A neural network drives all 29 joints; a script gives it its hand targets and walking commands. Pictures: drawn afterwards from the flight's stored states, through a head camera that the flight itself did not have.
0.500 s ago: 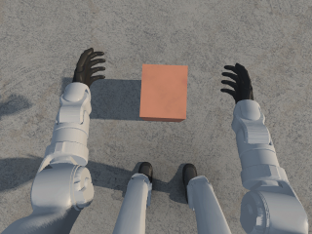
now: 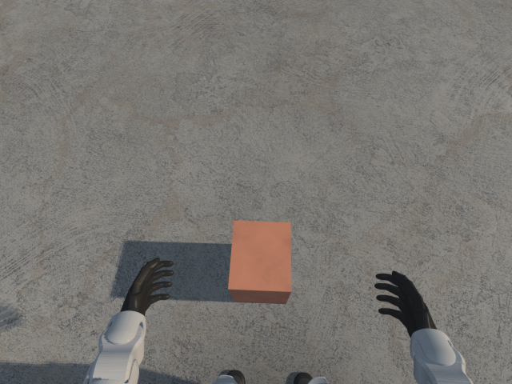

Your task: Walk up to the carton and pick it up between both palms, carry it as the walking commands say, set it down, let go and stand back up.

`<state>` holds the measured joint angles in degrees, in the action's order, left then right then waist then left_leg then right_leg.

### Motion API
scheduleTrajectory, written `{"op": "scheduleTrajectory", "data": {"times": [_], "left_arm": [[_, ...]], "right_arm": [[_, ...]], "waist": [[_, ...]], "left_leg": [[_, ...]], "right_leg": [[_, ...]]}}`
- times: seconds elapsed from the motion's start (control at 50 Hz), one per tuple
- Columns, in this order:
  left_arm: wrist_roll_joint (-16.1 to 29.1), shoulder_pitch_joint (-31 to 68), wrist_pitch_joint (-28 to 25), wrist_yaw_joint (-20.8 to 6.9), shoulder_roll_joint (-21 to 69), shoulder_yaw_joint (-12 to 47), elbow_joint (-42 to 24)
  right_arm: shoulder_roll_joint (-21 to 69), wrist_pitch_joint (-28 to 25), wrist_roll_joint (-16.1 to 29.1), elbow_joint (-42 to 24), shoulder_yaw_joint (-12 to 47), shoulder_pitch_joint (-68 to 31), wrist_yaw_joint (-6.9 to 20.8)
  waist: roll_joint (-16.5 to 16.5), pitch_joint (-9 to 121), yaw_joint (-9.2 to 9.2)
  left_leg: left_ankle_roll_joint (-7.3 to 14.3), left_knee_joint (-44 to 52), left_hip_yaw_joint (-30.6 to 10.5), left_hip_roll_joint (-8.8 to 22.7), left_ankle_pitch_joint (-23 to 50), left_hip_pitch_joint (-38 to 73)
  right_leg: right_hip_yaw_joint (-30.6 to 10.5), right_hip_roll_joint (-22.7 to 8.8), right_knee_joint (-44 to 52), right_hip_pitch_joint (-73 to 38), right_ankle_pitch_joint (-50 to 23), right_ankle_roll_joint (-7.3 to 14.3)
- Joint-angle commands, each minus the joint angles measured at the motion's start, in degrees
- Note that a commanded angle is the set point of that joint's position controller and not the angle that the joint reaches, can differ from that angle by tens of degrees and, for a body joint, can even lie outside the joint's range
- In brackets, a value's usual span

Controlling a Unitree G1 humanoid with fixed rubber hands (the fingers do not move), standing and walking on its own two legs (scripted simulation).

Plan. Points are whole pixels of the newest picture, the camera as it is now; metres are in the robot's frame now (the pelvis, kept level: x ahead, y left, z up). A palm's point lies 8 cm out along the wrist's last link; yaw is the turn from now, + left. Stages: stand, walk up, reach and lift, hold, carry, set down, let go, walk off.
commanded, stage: let go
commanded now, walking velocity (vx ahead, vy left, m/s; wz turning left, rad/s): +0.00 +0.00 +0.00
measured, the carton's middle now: (261, 264) +0.47 +0.03 -0.63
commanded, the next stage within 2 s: stand in 0.72 s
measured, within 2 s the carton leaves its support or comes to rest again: neither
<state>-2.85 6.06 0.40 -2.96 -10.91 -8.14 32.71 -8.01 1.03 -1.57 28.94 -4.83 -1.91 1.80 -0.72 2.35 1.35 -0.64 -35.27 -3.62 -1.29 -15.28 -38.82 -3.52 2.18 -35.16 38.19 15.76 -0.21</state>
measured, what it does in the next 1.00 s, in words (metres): shifts its weight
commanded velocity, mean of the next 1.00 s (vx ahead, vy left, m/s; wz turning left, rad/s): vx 0.00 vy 0.00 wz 0.00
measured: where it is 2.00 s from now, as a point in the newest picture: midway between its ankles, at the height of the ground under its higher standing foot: outside the picture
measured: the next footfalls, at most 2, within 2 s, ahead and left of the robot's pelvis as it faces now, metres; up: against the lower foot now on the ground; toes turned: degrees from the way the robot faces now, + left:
none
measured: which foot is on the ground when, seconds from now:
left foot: down 0.00-1.00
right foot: down 0.00-1.00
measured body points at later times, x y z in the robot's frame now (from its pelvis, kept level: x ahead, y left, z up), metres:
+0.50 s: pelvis +0.02 +0.00 +0.02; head +0.03 +0.01 +0.47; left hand +0.19 +0.24 -0.06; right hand +0.20 -0.22 -0.05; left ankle +0.00 +0.12 -0.72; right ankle +0.00 -0.12 -0.72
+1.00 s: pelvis +0.06 +0.00 +0.01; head +0.05 -0.01 +0.46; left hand +0.15 +0.27 -0.09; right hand +0.16 -0.26 -0.11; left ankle +0.00 +0.12 -0.72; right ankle +0.00 -0.12 -0.72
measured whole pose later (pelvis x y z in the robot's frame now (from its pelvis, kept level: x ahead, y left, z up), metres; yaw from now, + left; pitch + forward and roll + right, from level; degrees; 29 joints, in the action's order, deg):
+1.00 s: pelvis +0.06 +0.00 +0.01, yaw +1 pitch +3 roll +0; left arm -1.2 -18.8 -3.0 1.3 -15.1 -1.4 39.9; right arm -15.3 -3.4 -1.6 42.4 -1.3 18.3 -0.6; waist 0.6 4.6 -0.2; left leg -0.1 -30.8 -4.1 -2.0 -20.5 -13.2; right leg -3.0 1.1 -31.6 12.7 21.8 0.3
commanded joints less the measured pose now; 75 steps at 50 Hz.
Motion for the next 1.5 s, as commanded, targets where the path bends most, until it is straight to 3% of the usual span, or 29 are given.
{"op": "scheduleTrajectory", "data": {"times": [0.0,0.16,0.4,0.7,0.72,0.74,0.76,0.82,0.88,0.94,1.2,1.48], "left_arm": [[0.4,-4.3,-1.3,0.2,-6.2,-0.2,-7.3],[1.6,-14.8,0.1,-0.4,-6.7,2.9,-12.1],[2.7,-15.6,5.3,-1.0,-7.0,4.5,-13.3],[1.8,-16.9,5.6,1.5,-6.6,5.1,-12.5],[-0.2,-21.6,1.7,3.6,-9.8,3.9,-4.4],[-0.7,-22.9,0.0,4.6,-11.3,3.8,-4.0],[-0.3,-22.3,-1.4,4.6,-10.4,4.1,-2.8],[0.9,-20.5,-4.1,4.2,-9.0,5.0,-0.6],[1.4,-21.4,-5.0,4.1,-9.5,5.1,1.3],[1.8,-23.9,-4.6,4.4,-10.1,5.3,3.2],[2.5,-29.4,-2.5,5.4,-10.7,6.4,8.4],[2.4,-31.5,-1.0,5.8,-9.1,7.6,16.0]], "right_arm": [[-5.5,-1.3,0.9,-7.0,0.1,3.9,0.5],[-7.7,0.0,2.3,-9.6,1.2,11.7,2.1],[-9.5,5.3,0.9,-9.8,0.8,11.6,2.4],[-9.2,9.3,1.6,-9.7,2.3,11.5,0.0],[-13.0,1.9,-0.4,0.5,1.0,18.2,-1.9],[-13.9,-0.8,-1.5,0.7,0.9,17.9,-2.9],[-13.1,-2.5,-1.7,1.7,1.1,16.0,-3.1],[-11.6,-5.1,-0.6,4.5,1.7,15.6,-2.4],[-12.6,-6.0,-0.2,7.2,1.8,17.0,-2.3],[-13.2,-5.7,0.1,9.6,2.0,19.3,-2.6],[-13.7,-3.3,0.9,16.4,3.2,24.0,-3.9],[-11.9,-1.4,0.9,24.4,4.6,25.5,-4.5]], "waist": [[0.5,18.0,-0.62],[1.1,4.4,-1.38],[0.8,-5.4,-1.32],[1.1,-1.3,-0.91],[4.6,-2.0,-1.42],[4.3,-6.2,-1.93],[3.3,-6.9,-2.21],[-0.1,-0.6,-1.61],[0.1,3.1,-1.49],[-0.2,3.2,-1.49],[0.3,1.3,-1.56],[0.6,-2.7,-1.62]], "left_leg": [[-0.7,5.6,3.8,-0.9,12.6,17.7],[-0.2,11.4,4.2,-1.4,11.2,27.8],[-0.5,14.0,3.4,-0.8,8.3,33.8],[-0.4,10.8,3.4,-1.7,19.1,36.8],[-1.6,14.0,-0.5,5.2,-4.0,26.9],[-1.4,16.0,-3.5,5.4,-10.8,22.7],[-1.1,15.4,-4.5,5.5,-10.9,20.7],[0.1,11.3,-4.9,5.4,0.5,24.1],[0.4,8.6,-5.2,5.6,10.9,26.2],[0.6,6.9,-4.7,5.3,15.3,26.1],[1.3,3.6,-3.2,4.5,20.2,26.2],[1.5,5.9,-3.2,4.6,18.7,27.6]], "right_leg": [[2.4,-0.5,6.0,-20.9,-16.1,-1.7],[2.9,-0.5,12.5,-27.4,-12.3,-0.7],[4.0,0.4,14.4,-31.2,-8.1,-0.7],[3.3,0.9,11.5,-30.1,-12.0,-0.6],[0.7,-5.8,11.7,-27.8,3.1,-2.0],[-1.2,-6.0,11.9,-26.2,6.1,-1.7],[-2.3,-6.2,11.5,-24.6,5.9,-1.6],[-4.4,-7.2,10.3,-24.8,-1.0,-0.5],[-4.4,-7.3,8.0,-25.9,-10.8,0.1],[-3.8,-7.0,6.5,-26.0,-16.0,0.3],[-2.3,-6.5,4.0,-26.7,-27.5,1.7],[-1.9,-6.4,6.5,-28.4,-23.0,2.3]]}}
